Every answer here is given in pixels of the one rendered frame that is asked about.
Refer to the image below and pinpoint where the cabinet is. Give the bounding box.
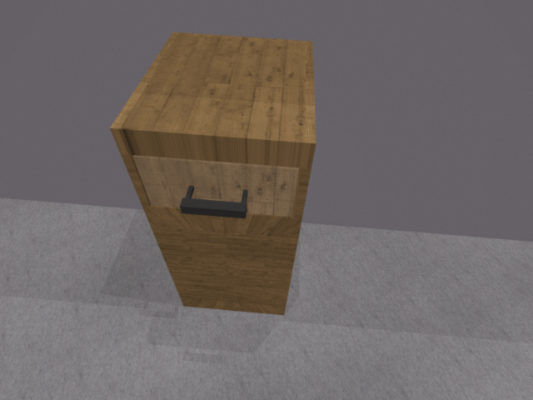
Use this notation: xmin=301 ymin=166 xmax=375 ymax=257
xmin=110 ymin=32 xmax=316 ymax=315

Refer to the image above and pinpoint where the drawer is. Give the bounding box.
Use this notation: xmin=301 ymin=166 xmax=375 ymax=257
xmin=133 ymin=155 xmax=299 ymax=217

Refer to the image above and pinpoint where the handle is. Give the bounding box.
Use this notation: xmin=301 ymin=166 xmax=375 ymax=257
xmin=180 ymin=185 xmax=248 ymax=218

